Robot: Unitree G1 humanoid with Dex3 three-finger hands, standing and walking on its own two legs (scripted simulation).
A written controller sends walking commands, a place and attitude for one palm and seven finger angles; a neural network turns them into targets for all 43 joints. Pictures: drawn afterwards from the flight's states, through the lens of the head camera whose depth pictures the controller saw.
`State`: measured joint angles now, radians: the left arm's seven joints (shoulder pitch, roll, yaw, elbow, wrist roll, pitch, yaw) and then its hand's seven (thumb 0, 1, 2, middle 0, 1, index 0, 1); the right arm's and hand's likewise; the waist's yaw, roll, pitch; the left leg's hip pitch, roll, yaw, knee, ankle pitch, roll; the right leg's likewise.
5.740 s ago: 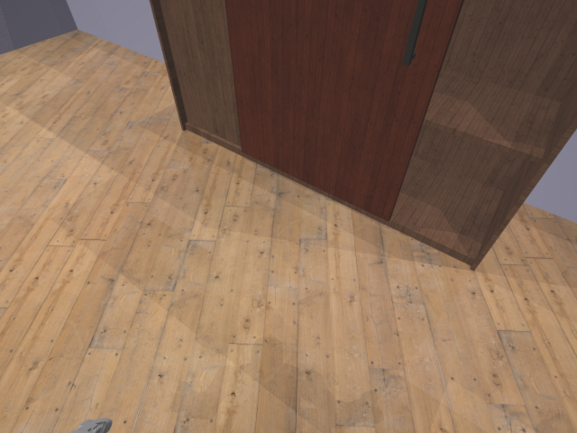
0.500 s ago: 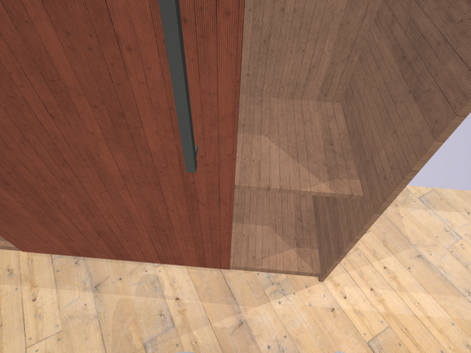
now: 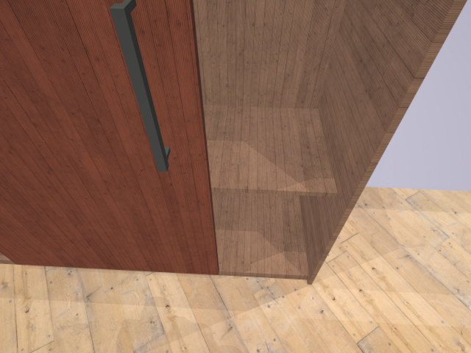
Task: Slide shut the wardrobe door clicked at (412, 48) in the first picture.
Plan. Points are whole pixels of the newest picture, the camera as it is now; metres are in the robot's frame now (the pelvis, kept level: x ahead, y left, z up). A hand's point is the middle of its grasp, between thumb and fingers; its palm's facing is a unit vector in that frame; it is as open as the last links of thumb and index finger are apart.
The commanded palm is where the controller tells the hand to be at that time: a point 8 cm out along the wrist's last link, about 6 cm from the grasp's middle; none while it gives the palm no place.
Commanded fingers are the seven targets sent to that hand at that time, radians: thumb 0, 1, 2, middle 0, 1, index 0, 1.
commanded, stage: come to a stop and stand still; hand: left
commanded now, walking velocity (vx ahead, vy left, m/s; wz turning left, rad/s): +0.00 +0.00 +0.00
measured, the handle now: (149, 99) +0.51 +0.20 +0.17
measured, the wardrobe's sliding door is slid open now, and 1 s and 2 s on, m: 0.39 0.39 0.39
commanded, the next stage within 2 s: look again from close up in 1.32 s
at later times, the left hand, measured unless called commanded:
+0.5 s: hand out of the picture -0.05 +0.17 -0.17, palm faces +0.03 -0.98 -0.18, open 7.4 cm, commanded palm none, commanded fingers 0.00 0.90 0.90 -0.20 -0.30 -0.20 -0.30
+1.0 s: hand out of the picture +0.00 +0.23 -0.18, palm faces +0.02 -0.98 -0.19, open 7.4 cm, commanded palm none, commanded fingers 0.00 0.90 0.90 -0.20 -0.30 -0.20 -0.30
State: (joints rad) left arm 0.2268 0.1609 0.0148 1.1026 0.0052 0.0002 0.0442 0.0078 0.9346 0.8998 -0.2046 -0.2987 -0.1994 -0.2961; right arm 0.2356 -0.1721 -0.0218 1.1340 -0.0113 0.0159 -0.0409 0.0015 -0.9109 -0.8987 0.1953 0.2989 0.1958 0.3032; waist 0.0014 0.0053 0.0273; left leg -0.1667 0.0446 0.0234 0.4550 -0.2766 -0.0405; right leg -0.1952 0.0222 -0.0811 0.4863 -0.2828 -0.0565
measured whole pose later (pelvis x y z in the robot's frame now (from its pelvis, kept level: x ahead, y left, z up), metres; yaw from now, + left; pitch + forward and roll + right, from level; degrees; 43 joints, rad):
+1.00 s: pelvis -0.01 +0.06 +0.00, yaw +0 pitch -1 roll +0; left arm 0.29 0.15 0.00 1.10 0.01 -0.01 0.04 0.00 0.91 0.90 -0.20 -0.30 -0.19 -0.30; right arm 0.30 -0.15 0.02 1.11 -0.02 -0.04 -0.03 0.01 -0.92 -0.90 0.20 0.30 0.20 0.30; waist 0.00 0.00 0.01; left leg -0.18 -0.03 0.06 0.47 -0.28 0.05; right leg -0.21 -0.05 -0.04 0.48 -0.26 0.03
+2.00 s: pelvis -0.01 +0.04 +0.00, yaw +0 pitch -1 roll +0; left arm 0.33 0.12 0.00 1.12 0.01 -0.01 0.04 0.00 0.91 0.90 -0.20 -0.30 -0.20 -0.30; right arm 0.31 -0.12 0.02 1.15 -0.01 -0.03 -0.04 0.00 -0.91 -0.90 0.20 0.30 0.20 0.30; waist 0.01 0.00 0.02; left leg -0.15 -0.02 0.04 0.44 -0.26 0.03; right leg -0.18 -0.04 -0.06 0.46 -0.25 0.01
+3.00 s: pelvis +0.01 +0.03 -0.01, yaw +2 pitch +0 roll -1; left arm 0.40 0.12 0.04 1.10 0.02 -0.01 0.03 0.00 0.91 0.90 -0.20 -0.30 -0.20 -0.30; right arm 0.38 -0.12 0.00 1.13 -0.03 -0.01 -0.02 0.00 -0.91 -0.90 0.20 0.30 0.20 0.30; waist 0.03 -0.02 -0.02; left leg -0.23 0.02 0.01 0.58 -0.35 0.01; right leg -0.21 -0.02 -0.11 0.53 -0.32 -0.02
